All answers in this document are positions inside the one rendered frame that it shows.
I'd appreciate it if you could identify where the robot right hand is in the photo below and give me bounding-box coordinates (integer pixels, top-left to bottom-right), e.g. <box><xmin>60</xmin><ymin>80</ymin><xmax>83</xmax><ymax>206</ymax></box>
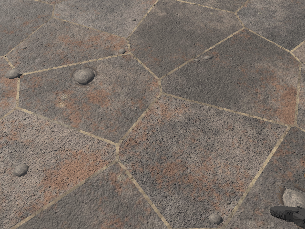
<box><xmin>270</xmin><ymin>206</ymin><xmax>305</xmax><ymax>229</ymax></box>

